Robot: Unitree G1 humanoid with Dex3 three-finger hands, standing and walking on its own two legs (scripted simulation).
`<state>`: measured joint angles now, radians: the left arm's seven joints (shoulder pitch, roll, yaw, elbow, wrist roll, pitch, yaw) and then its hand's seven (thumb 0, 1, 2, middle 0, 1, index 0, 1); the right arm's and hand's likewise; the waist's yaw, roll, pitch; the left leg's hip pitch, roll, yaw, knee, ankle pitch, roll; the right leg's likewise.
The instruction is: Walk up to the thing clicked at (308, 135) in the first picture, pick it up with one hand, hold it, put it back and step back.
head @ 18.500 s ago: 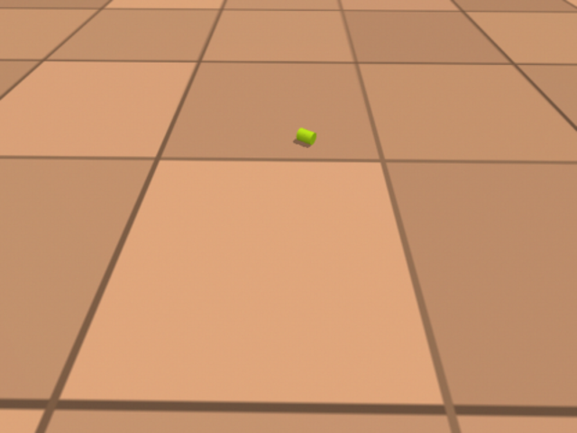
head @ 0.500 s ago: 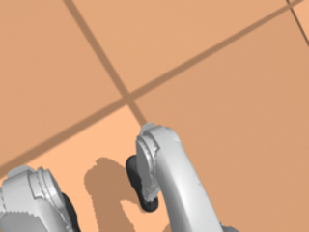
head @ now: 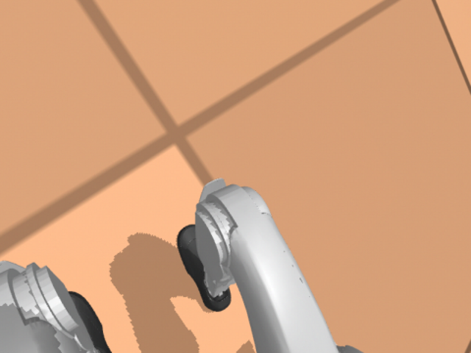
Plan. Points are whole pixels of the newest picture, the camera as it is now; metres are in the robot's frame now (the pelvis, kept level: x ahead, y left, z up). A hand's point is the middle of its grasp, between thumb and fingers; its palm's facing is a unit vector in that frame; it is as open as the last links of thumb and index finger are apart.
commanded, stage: rest palm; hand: left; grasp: from above
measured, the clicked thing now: out of the picture +0.46 +0.36 -0.30
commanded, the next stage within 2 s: close in 1.04 s
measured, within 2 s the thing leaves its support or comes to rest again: neither
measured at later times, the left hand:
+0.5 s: hand out of the picture +0.45 +0.33 -0.25, palm faces +0.01 -0.47 -0.88, open 13.9 cm
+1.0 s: hand out of the picture +0.45 +0.33 -0.26, palm faces +0.00 -0.47 -0.88, open 13.9 cm
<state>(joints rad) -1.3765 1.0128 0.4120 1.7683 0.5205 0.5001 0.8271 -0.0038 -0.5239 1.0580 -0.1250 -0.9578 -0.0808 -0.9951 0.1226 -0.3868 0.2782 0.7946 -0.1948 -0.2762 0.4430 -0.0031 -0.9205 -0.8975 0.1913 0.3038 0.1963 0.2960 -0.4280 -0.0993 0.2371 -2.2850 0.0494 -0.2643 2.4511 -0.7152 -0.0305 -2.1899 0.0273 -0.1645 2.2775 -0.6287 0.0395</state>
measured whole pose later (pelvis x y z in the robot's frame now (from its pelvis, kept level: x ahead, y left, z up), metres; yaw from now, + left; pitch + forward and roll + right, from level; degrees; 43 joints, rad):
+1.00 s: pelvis +0.00 +0.00 -0.01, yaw -2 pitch +28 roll -15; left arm -1.35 1.08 0.36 1.80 0.49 0.44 0.83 0.00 -0.45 1.01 -0.13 -0.95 -0.08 -0.97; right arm 0.11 -0.42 0.36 0.70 -0.19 -0.30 0.44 0.00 -0.92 -0.90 0.19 0.30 0.20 0.30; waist -0.46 -0.14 0.28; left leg -2.30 0.04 -0.30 2.50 -0.73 -0.03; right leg -2.18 0.03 -0.19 2.30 -0.64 0.05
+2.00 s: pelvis +0.00 +0.01 -0.01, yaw -2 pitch +28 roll -16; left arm -1.35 1.12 0.35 1.81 0.49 0.43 0.82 0.00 -0.21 0.75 -0.44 -0.73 -0.34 -0.79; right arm 0.12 -0.44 0.38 0.69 -0.19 -0.31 0.43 0.00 -0.91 -0.89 0.19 0.30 0.20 0.30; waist -0.47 -0.15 0.28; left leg -2.29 0.04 -0.31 2.50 -0.74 -0.03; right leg -2.17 0.04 -0.20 2.29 -0.64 0.06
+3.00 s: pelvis +0.00 +0.01 +0.00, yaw -2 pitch +30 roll -16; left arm -1.35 1.02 0.39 1.68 0.54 0.50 0.78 0.02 -0.15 0.63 -0.77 -0.65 -0.41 -0.64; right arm 0.15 -0.38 0.31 0.72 -0.16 -0.30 0.44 0.00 -0.92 -0.90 0.19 0.30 0.20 0.30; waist -0.42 -0.13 0.22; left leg -2.29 0.04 -0.29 2.45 -0.73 -0.03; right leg -2.17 0.03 -0.19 2.25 -0.63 0.05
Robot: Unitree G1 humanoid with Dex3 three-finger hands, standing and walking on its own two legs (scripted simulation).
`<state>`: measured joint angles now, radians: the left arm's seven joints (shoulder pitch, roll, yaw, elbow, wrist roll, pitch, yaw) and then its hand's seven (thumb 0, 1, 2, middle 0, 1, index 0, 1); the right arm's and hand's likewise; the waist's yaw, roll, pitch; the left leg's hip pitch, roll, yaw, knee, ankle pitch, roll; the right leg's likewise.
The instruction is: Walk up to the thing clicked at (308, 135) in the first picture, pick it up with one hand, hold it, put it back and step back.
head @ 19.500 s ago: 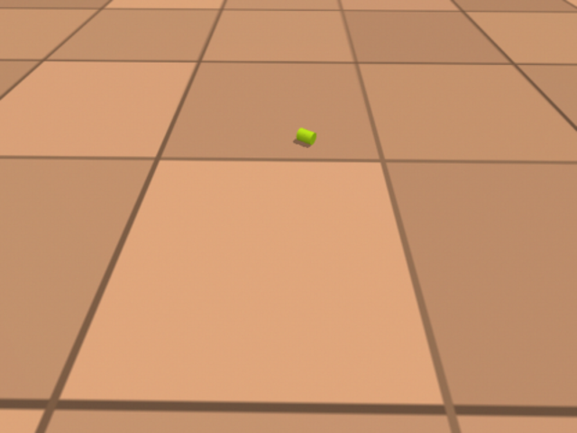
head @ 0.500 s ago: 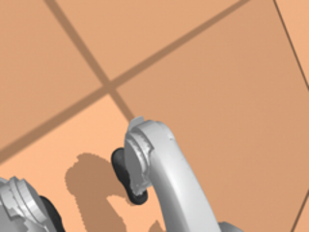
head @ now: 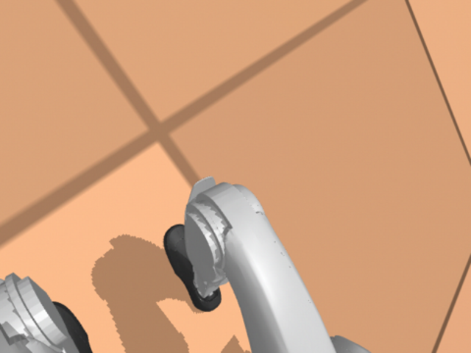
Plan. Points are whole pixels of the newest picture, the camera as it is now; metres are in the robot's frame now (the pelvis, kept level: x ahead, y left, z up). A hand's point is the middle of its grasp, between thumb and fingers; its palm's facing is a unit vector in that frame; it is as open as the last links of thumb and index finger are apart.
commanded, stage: rest palm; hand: left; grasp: from above
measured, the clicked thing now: out of the picture +0.45 +0.37 -0.29
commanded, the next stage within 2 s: close in 0.04 s
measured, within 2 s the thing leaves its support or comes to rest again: leaves its support in 1.90 s
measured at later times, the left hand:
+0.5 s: hand out of the picture +0.44 +0.35 -0.26, palm faces +0.01 -0.48 -0.88, open 12.6 cm
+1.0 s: hand out of the picture +0.44 +0.35 -0.25, palm faces +0.02 -0.46 -0.89, open 12.3 cm
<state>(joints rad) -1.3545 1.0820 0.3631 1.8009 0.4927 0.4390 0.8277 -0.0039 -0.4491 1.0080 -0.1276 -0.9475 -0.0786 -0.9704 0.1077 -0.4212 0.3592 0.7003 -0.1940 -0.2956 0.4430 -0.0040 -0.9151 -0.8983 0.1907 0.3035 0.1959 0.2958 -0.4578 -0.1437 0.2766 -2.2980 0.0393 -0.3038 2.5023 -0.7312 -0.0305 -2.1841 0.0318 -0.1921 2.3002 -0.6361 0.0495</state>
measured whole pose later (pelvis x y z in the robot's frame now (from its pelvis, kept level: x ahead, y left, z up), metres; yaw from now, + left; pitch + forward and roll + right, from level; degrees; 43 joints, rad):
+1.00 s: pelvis +0.00 +0.00 +0.00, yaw -1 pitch +28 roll -16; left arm -1.35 1.12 0.35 1.81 0.49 0.43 0.82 0.00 -0.21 0.75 -0.44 -0.73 -0.34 -0.79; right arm 0.12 -0.44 0.38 0.69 -0.19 -0.31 0.43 0.00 -0.91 -0.89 0.19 0.30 0.20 0.30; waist -0.47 -0.15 0.28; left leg -2.29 0.04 -0.31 2.50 -0.74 -0.03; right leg -2.17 0.04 -0.20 2.29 -0.64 0.06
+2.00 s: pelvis +0.00 +0.00 +0.01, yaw +0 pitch +30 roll -16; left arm -1.35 1.02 0.39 1.68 0.54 0.50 0.78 0.02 -0.15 0.63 -0.77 -0.65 -0.41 -0.64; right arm 0.15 -0.38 0.31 0.72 -0.16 -0.30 0.44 0.00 -0.92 -0.90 0.19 0.30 0.20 0.30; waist -0.42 -0.13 0.22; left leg -2.29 0.04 -0.29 2.45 -0.73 -0.03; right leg -2.17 0.03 -0.19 2.25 -0.63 0.05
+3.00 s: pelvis +0.01 -0.01 +0.07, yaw +9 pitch +37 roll -5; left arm -1.15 0.60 0.37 1.44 0.53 0.69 0.57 0.01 -0.15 0.62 -0.87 -0.69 -0.42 -0.64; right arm 0.17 -0.32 -0.01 0.89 -0.05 -0.17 0.31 0.00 -0.92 -0.90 0.19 0.30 0.20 0.29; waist -0.21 0.06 -0.16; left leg -2.14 0.07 -0.09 2.20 -0.70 -0.02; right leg -2.12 0.01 -0.04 2.13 -0.65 0.03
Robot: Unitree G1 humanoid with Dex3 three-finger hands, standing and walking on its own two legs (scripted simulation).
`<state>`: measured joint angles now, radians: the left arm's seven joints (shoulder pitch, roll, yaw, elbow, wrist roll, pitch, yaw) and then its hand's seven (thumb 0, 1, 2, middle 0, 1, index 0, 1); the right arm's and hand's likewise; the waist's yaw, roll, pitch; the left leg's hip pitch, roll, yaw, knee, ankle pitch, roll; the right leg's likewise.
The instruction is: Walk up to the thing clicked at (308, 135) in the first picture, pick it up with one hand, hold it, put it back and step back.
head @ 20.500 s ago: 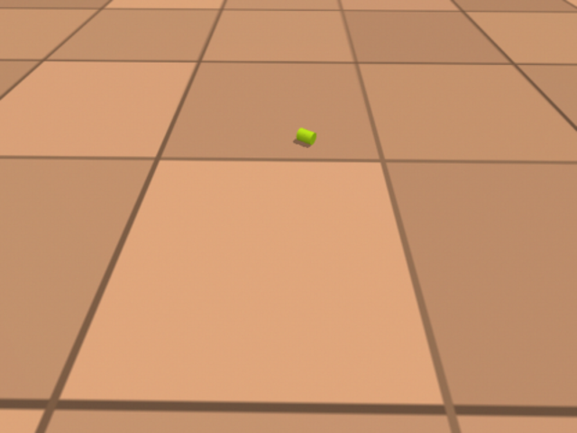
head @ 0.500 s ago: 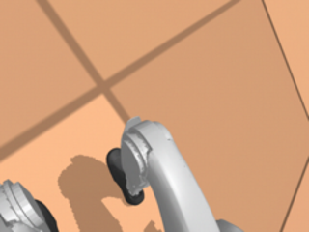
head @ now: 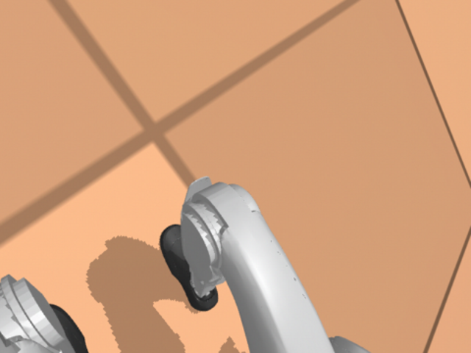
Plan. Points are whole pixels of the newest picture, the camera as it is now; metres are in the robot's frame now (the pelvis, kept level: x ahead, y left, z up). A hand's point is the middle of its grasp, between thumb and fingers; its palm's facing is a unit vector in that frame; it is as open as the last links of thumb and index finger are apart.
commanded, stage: close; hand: left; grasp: from above
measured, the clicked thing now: out of the picture +0.45 +0.36 -0.29
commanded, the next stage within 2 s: settle in 0.38 s
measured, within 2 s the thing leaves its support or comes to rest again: leaves its support in 0.90 s
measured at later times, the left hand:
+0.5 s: hand out of the picture +0.44 +0.35 -0.25, palm faces +0.02 -0.46 -0.89, open 12.1 cm
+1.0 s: hand out of the picture +0.44 +0.36 -0.23, palm faces +0.07 -0.48 -0.87, open 12.1 cm
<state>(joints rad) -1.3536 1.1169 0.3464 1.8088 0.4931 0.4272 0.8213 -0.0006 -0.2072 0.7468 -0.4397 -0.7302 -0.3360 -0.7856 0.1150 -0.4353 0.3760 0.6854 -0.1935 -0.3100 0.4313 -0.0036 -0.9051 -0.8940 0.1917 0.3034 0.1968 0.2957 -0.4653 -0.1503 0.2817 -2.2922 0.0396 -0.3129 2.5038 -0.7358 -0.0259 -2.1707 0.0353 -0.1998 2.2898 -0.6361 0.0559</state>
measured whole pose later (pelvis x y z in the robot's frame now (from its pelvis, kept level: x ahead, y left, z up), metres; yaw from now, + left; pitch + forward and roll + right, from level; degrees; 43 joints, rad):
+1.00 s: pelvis +0.00 +0.00 +0.01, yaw +1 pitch +30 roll -16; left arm -1.35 1.02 0.39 1.68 0.54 0.50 0.78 0.02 -0.15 0.63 -0.77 -0.65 -0.41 -0.64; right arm 0.15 -0.38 0.31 0.72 -0.16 -0.30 0.44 0.00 -0.92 -0.90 0.19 0.30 0.20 0.30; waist -0.42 -0.13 0.22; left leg -2.29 0.04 -0.29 2.45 -0.73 -0.03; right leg -2.17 0.03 -0.19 2.25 -0.63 0.05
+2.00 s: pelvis +0.01 -0.01 +0.07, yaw +9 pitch +37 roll -5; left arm -1.15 0.60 0.37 1.44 0.53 0.69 0.57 0.01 -0.15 0.62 -0.87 -0.69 -0.42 -0.64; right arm 0.17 -0.32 -0.01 0.89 -0.05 -0.17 0.31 0.00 -0.92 -0.90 0.19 0.30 0.20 0.29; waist -0.21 0.06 -0.16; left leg -2.14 0.07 -0.09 2.20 -0.70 -0.02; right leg -2.12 0.01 -0.04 2.13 -0.65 0.03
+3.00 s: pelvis +0.06 -0.02 +0.36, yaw +13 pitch +18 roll -1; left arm -0.81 0.22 0.13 1.22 0.37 0.92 0.59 0.00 -0.12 0.61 -0.87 -0.73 -0.40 -0.64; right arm 0.20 -0.27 -0.02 0.93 -0.01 -0.19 0.12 0.01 -0.88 -0.89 0.20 0.30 0.20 0.30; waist -0.09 0.06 -0.16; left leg -0.95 0.08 -0.01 1.10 -0.46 -0.05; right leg -0.95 0.01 -0.02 1.08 -0.45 -0.01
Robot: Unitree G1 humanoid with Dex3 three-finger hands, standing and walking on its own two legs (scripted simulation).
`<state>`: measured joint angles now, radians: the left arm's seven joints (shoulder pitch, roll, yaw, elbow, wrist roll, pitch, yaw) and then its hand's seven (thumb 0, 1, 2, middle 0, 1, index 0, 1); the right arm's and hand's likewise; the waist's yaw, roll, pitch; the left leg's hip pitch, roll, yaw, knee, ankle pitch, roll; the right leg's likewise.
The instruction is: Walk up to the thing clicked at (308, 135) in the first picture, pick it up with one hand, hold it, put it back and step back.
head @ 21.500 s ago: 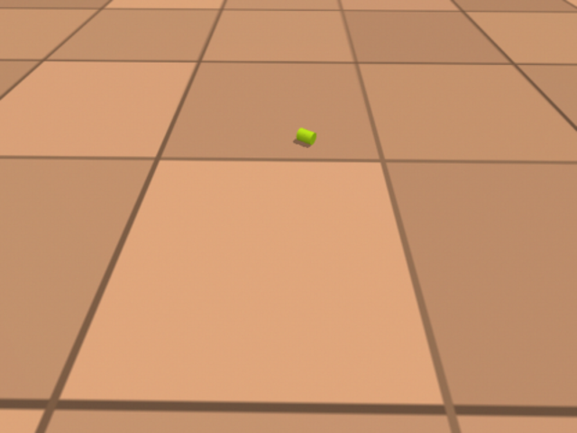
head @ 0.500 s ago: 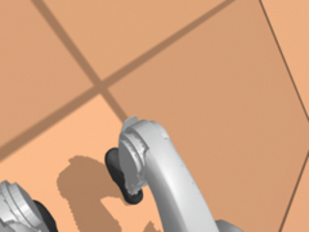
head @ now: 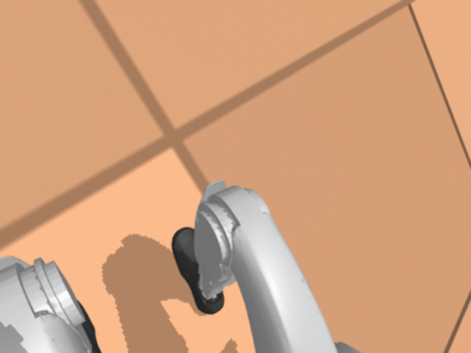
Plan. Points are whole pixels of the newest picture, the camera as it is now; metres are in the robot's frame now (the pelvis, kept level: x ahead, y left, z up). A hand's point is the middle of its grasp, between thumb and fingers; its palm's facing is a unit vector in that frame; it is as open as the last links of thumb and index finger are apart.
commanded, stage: settle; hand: left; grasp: from above
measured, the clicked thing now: out of the picture +0.47 +0.37 -0.28
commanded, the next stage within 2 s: lift in 0.36 s
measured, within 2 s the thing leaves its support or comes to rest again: neither
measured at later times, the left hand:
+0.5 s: hand out of the picture +0.44 +0.37 -0.15, palm faces +0.03 -0.47 -0.88, open 12.1 cm
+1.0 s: hand out of the picture +0.41 +0.36 -0.04, palm faces +0.08 -0.47 -0.88, open 12.0 cm
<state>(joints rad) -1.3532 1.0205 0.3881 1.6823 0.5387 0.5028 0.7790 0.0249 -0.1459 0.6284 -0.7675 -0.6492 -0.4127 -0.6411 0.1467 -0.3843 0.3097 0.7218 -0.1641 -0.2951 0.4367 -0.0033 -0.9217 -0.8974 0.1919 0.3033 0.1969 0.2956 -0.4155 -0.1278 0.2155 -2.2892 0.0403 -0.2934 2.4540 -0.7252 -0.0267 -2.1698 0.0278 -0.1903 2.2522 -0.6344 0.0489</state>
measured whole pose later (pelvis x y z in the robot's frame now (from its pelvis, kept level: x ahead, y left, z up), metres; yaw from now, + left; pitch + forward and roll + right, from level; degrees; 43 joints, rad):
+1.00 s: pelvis +0.01 -0.01 +0.06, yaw +9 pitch +37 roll -5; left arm -1.15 0.60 0.37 1.44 0.53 0.69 0.57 0.01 -0.15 0.62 -0.87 -0.69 -0.42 -0.64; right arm 0.17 -0.32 -0.01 0.89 -0.05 -0.17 0.31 0.00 -0.92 -0.90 0.19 0.30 0.20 0.29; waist -0.21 0.06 -0.16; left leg -2.14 0.07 -0.09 2.20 -0.70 -0.02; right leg -2.12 0.01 -0.04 2.13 -0.65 0.03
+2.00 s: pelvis +0.06 -0.02 +0.35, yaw +12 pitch +18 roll -1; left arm -0.81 0.22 0.13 1.22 0.37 0.92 0.59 0.00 -0.12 0.61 -0.87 -0.73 -0.40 -0.64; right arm 0.20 -0.27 -0.02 0.93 -0.01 -0.19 0.12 0.01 -0.88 -0.89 0.20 0.30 0.20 0.30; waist -0.09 0.06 -0.16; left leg -0.95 0.08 -0.01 1.10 -0.46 -0.05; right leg -0.95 0.01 -0.02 1.08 -0.45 -0.01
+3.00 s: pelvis +0.10 +0.00 +0.41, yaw +13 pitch +10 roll +0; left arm -0.78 0.15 0.08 1.17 0.39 0.99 0.59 -0.02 -0.13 0.62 -0.90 -0.75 -0.39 -0.70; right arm 0.18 -0.29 -0.03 0.89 0.00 -0.11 0.14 0.01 -0.91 -0.89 0.19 0.30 0.20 0.30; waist -0.05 0.04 -0.12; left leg -0.54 0.06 0.02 0.77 -0.39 -0.04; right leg -0.56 -0.01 -0.01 0.78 -0.39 0.00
